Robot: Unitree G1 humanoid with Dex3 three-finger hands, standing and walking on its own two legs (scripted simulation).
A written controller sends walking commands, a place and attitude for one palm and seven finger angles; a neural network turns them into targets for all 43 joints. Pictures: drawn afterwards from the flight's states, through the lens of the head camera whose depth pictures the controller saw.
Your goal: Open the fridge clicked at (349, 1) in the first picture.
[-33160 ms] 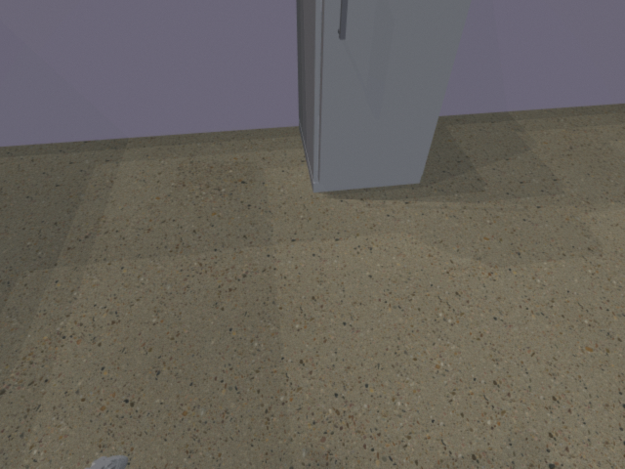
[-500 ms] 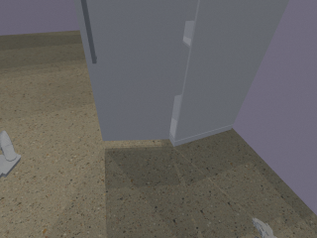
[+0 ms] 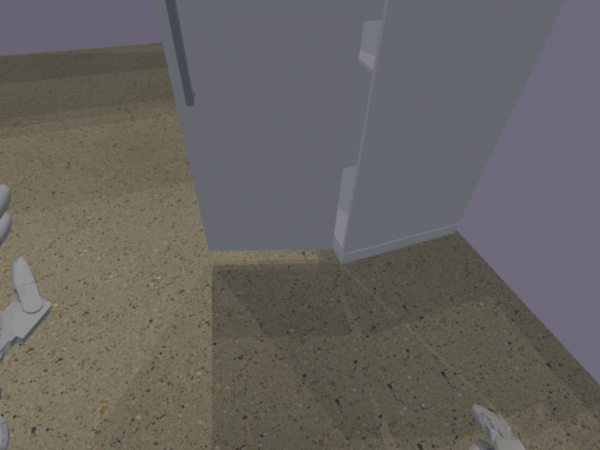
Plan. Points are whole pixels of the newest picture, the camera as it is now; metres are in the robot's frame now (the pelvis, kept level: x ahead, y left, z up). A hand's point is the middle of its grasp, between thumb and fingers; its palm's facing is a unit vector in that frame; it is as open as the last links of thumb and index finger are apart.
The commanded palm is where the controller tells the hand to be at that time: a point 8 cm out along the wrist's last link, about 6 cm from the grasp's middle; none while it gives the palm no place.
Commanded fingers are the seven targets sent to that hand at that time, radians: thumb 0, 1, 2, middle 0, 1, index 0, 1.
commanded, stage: let the arm hang, fingers relaxed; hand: left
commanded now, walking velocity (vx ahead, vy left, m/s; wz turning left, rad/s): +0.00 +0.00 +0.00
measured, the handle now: (177, 26) +0.97 +0.36 +0.19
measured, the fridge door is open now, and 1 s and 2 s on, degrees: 72 72 72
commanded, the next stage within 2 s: look to check the result in 1.14 s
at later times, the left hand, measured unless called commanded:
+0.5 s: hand out of the picture +0.05 +0.23 -0.16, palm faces -0.03 -0.98 -0.22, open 7.2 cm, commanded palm none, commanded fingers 0.00 0.90 0.90 -0.20 -0.30 -0.20 -0.30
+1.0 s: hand (100, 432) +0.18 +0.31 -0.13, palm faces -0.04 -0.94 -0.35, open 7.4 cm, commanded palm none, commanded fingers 0.00 0.90 0.90 -0.20 -0.30 -0.20 -0.30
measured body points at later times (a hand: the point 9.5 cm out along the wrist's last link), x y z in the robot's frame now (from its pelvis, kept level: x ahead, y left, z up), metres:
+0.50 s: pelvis +0.04 +0.03 +0.02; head +0.08 +0.05 +0.47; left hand +0.05 +0.29 -0.14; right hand +0.08 -0.25 -0.12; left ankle +0.04 +0.12 -0.73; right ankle +0.03 -0.09 -0.73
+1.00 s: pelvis +0.06 +0.06 +0.02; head +0.06 +0.06 +0.47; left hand +0.18 +0.35 -0.10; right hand +0.16 -0.24 -0.10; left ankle +0.04 +0.12 -0.73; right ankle +0.03 -0.09 -0.73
